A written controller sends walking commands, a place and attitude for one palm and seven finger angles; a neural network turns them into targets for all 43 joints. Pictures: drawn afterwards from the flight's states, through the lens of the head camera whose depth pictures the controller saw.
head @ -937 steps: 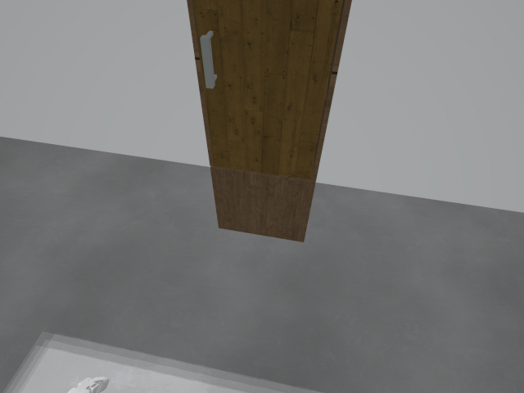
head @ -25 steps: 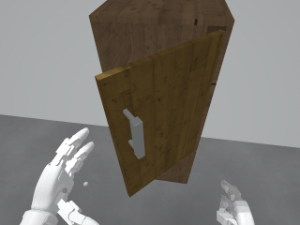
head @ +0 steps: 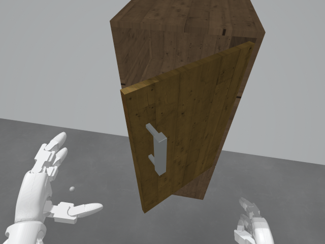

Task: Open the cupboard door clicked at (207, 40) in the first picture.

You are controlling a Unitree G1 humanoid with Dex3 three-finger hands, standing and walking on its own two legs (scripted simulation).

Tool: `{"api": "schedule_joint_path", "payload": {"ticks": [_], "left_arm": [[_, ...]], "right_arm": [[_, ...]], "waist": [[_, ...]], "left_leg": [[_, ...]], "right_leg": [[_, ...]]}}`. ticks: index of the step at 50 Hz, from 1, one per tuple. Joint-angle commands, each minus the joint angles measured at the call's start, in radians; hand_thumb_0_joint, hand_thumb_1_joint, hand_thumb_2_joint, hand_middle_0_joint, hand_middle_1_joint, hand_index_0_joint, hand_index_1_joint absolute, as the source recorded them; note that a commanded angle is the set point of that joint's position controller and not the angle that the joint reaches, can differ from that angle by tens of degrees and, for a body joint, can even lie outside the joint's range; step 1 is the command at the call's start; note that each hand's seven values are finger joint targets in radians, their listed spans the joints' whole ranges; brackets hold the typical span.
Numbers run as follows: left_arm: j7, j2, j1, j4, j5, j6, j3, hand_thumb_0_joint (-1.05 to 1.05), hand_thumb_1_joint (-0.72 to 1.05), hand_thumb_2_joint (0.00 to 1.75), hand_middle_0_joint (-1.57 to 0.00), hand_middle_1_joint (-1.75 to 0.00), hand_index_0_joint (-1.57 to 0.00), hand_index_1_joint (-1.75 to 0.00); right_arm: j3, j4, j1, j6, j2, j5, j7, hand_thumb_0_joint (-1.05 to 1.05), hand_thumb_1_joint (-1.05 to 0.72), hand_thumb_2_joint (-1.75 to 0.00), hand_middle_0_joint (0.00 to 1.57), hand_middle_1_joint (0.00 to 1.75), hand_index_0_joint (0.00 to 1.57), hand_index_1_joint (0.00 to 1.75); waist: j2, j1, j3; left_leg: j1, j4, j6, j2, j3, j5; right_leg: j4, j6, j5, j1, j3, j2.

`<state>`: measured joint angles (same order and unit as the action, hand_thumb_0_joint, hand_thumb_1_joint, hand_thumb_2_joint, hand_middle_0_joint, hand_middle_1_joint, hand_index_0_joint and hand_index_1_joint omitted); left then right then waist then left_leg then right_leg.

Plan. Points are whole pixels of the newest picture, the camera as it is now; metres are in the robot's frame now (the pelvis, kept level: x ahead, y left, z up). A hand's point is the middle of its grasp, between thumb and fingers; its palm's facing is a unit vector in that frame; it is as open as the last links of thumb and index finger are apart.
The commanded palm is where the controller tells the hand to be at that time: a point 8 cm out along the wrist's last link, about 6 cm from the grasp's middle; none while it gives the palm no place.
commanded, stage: draw the hand back to the body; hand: left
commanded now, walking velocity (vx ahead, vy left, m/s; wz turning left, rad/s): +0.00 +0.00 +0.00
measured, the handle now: (155, 150) +0.31 +0.06 +0.09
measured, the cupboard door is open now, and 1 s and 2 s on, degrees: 45 45 45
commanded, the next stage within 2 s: step back with the hand held close in 0.84 s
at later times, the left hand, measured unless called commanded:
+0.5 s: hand (52, 152) +0.23 +0.25 +0.16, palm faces +0.42 -0.81 -0.41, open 8.6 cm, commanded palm +0.18 +0.29 +0.18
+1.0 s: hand (61, 154) +0.23 +0.23 +0.16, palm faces +0.41 -0.82 -0.41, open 7.4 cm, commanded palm +0.18 +0.27 +0.18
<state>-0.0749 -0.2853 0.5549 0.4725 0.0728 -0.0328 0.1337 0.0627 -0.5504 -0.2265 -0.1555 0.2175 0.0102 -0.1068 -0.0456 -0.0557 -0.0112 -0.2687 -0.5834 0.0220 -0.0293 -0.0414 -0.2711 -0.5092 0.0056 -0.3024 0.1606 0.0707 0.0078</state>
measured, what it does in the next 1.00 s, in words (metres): stands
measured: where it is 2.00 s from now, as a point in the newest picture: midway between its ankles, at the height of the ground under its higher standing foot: outside the picture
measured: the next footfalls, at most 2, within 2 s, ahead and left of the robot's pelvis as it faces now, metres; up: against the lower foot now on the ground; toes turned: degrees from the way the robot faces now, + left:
left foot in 1.78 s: -0.03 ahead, +0.13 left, +0.00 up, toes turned +2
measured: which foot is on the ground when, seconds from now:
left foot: down 0.00-1.00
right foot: down 0.00-1.00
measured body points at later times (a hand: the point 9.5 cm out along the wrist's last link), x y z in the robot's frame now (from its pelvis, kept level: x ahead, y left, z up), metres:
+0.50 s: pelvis +0.03 -0.01 +0.01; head +0.03 -0.02 +0.46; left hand +0.20 +0.29 +0.19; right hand +0.22 -0.23 -0.07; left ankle +0.03 +0.10 -0.73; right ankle -0.02 -0.12 -0.73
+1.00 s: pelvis +0.03 -0.02 +0.01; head +0.02 -0.05 +0.46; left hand +0.20 +0.27 +0.18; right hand +0.22 -0.25 -0.08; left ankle +0.03 +0.10 -0.73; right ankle -0.02 -0.12 -0.73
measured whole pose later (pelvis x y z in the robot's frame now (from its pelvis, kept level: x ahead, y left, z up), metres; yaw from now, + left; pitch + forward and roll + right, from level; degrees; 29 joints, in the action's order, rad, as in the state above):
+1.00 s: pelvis +0.03 -0.02 +0.01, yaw -2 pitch -3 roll +0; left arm -0.11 -0.34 0.47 0.39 0.07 -0.06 0.33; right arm 0.01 -0.62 -0.18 -0.07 0.23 0.01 -0.08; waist -0.07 -0.07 -0.02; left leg -0.12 -0.41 -0.01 -0.05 -0.07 -0.23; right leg -0.36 -0.02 -0.27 0.04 0.05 -0.02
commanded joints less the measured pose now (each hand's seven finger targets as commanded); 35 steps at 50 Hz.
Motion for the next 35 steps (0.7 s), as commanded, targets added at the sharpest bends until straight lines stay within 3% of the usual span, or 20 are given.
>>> {"api": "schedule_joint_path", "payload": {"ticks": [1,3,6,10,15,17,23,26,29,34,35], "left_arm": [[-0.057,-0.145,-0.093,0.263,-0.023,-0.088,0.111,0.00,0.13,0.57,-0.17,-0.30,-0.17,-0.30],[-0.066,-0.171,-0.094,0.255,-0.027,-0.090,0.140,0.00,0.20,0.60,-0.18,-0.30,-0.18,-0.30],[-0.067,-0.158,-0.072,0.225,-0.022,-0.087,0.155,0.00,0.31,0.64,-0.18,-0.30,-0.18,-0.30],[-0.065,-0.169,-0.065,0.169,-0.018,-0.082,0.196,0.00,0.44,0.70,-0.18,-0.30,-0.18,-0.30],[-0.065,-0.202,-0.118,0.179,-0.016,-0.087,0.248,0.00,0.62,0.78,-0.19,-0.30,-0.19,-0.30],[-0.068,-0.219,-0.146,0.197,-0.017,-0.091,0.268,0.00,0.69,0.81,-0.19,-0.30,-0.19,-0.30],[-0.073,-0.265,-0.151,0.159,-0.007,-0.085,0.337,0.00,0.90,0.90,-0.20,-0.30,-0.20,-0.30],[-0.061,-0.205,-0.128,0.108,0.000,-0.075,0.289,0.00,0.90,0.90,-0.20,-0.30,-0.20,-0.30],[-0.057,-0.213,-0.142,0.100,0.000,-0.074,0.288,0.00,0.90,0.90,-0.20,-0.30,-0.20,-0.30],[-0.063,-0.261,-0.175,0.191,-0.007,-0.094,0.317,0.00,0.90,0.90,-0.20,-0.30,-0.20,-0.30],[-0.065,-0.260,-0.160,0.176,-0.006,-0.092,0.320,0.00,0.90,0.90,-0.20,-0.30,-0.20,-0.30]], "right_arm": [[-0.047,0.141,0.143,-0.052,0.105,-0.010,0.000,0.00,-0.90,-0.90,0.20,0.30,0.20,0.30],[-0.050,0.128,0.149,-0.051,0.113,-0.011,0.003,0.00,-0.90,-0.90,0.20,0.30,0.20,0.30],[-0.056,0.121,0.150,-0.038,0.114,-0.012,0.010,0.00,-0.90,-0.90,0.20,0.30,0.20,0.30],[-0.064,0.108,0.154,-0.013,0.115,-0.011,0.016,0.00,-0.90,-0.90,0.20,0.30,0.20,0.30],[-0.070,0.103,0.159,0.010,0.116,-0.010,0.021,0.00,-0.90,-0.90,0.20,0.30,0.20,0.30],[-0.072,0.097,0.156,0.009,0.115,-0.012,0.022,0.00,-0.90,-0.90,0.20,0.30,0.20,0.30],[-0.081,0.084,0.160,0.017,0.120,-0.010,0.022,0.00,-0.90,-0.90,0.20,0.30,0.20,0.30],[-0.084,0.088,0.161,0.031,0.119,-0.007,0.029,0.00,-0.90,-0.90,0.20,0.30,0.20,0.30],[-0.089,0.091,0.162,0.040,0.126,-0.007,0.030,0.00,-0.90,-0.90,0.20,0.30,0.20,0.30],[-0.090,0.093,0.169,0.031,0.119,-0.010,0.026,0.00,-0.90,-0.90,0.20,0.30,0.20,0.30],[-0.087,0.091,0.168,0.029,0.115,-0.012,0.025,0.00,-0.90,-0.90,0.20,0.30,0.20,0.30]], "waist": [[-0.068,-0.002,0.079],[-0.043,-0.007,0.082],[0.011,-0.006,0.070],[0.026,-0.010,0.047],[-0.003,-0.012,0.067],[-0.046,-0.012,0.089],[-0.015,-0.019,0.107],[0.018,-0.009,0.069],[0.032,-0.010,0.068],[-0.040,-0.019,0.143],[-0.027,-0.020,0.126]], "left_leg": [[0.148,0.173,-0.008,0.000,0.059,0.063],[0.158,0.183,-0.009,-0.004,0.060,0.107],[0.171,0.194,-0.009,-0.008,0.055,0.175],[0.180,0.206,-0.010,-0.011,0.044,0.218],[0.206,0.206,-0.011,-0.010,0.034,0.279],[0.226,0.202,-0.012,-0.010,0.032,0.306],[0.246,0.179,-0.006,-0.009,0.013,0.394],[0.239,0.184,0.000,-0.007,0.002,0.370],[0.236,0.187,0.006,-0.004,-0.001,0.346],[0.266,0.174,0.007,0.005,-0.005,0.380],[0.259,0.176,0.005,0.006,-0.004,0.379]], "right_leg": [[0.131,-0.033,0.070,0.041,-0.035,-0.008],[0.139,-0.034,0.100,0.012,-0.035,-0.011],[0.142,-0.029,0.154,-0.006,-0.029,-0.014],[0.154,-0.025,0.189,-0.021,-0.031,-0.015],[0.161,-0.024,0.241,-0.046,-0.035,-0.014],[0.161,-0.025,0.254,-0.050,-0.038,-0.012],[0.169,-0.022,0.355,-0.069,-0.045,-0.009],[0.177,-0.013,0.356,-0.048,-0.042,-0.009],[0.185,-0.012,0.356,-0.055,-0.047,-0.008],[0.177,-0.016,0.397,-0.084,-0.057,-0.002],[0.176,-0.015,0.394,-0.080,-0.050,-0.004]]}}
